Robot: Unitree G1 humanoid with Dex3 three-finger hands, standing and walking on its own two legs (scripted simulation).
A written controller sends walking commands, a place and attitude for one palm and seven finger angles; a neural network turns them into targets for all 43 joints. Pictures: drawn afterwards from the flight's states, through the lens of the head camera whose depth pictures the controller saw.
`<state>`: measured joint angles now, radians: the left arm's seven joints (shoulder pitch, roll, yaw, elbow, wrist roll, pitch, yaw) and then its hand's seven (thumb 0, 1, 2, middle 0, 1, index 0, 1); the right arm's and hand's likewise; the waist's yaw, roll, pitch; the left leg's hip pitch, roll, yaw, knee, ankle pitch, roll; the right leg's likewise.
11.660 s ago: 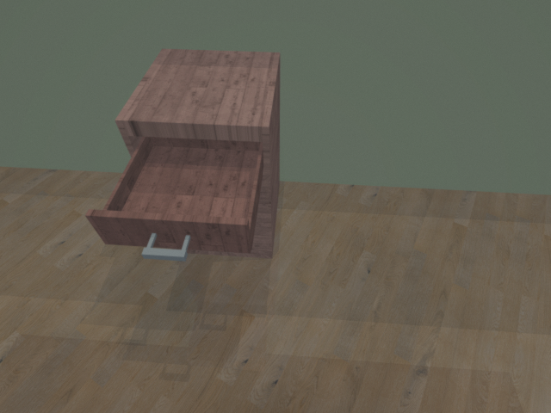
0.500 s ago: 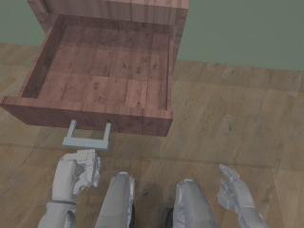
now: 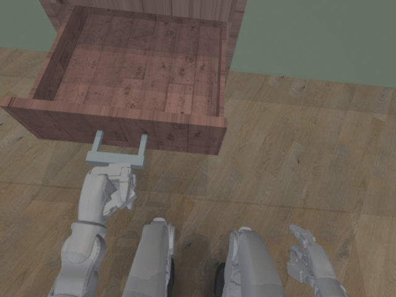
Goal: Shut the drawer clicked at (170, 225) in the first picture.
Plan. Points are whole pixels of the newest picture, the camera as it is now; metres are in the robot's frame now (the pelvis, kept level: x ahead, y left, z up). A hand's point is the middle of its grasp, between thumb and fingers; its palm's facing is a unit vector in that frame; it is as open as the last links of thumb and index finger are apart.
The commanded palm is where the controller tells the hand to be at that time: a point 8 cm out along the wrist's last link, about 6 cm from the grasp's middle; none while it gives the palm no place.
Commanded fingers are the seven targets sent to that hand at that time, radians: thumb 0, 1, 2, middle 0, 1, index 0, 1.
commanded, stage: push the drawer shut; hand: left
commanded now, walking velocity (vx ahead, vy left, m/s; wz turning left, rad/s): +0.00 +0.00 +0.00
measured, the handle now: (119, 149) +0.38 +0.18 +0.02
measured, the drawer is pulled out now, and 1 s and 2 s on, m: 0.27 0.14 0.02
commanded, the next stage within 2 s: none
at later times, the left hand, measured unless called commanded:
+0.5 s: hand (139, 161) +0.36 +0.14 +0.01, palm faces -0.03 -1.00 -0.04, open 3.2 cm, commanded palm +0.37 +0.18 +0.02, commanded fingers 0.00 0.90 0.90 -1.40 -1.60 -1.40 -1.60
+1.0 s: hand (148, 129) +0.43 +0.14 +0.01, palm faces -0.01 -1.00 -0.06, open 3.4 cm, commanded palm +0.43 +0.17 +0.02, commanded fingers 0.00 0.90 0.90 -1.40 -1.60 -1.40 -1.60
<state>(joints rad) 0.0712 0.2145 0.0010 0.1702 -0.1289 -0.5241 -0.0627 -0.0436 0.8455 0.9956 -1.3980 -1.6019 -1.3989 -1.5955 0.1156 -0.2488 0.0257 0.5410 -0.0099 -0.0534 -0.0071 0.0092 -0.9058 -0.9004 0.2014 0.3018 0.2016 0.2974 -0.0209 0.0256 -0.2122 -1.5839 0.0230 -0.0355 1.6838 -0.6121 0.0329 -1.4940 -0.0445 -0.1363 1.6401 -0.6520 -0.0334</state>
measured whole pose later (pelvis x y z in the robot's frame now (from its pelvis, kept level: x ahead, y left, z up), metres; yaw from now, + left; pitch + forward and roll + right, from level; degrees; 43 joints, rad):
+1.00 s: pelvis +0.00 +0.00 +0.01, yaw +0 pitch +30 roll -4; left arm -0.47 0.25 0.14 0.68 -0.10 -0.53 -0.04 0.03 0.90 1.00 -1.40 -1.60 -1.40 -1.60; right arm 0.18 -0.27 0.02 0.60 -0.01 0.00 -0.01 0.01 -0.91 -0.90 0.20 0.30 0.20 0.30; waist -0.09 0.04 -0.20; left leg -1.58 0.03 -0.02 1.64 -0.59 0.03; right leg -1.51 -0.03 -0.11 1.61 -0.63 -0.04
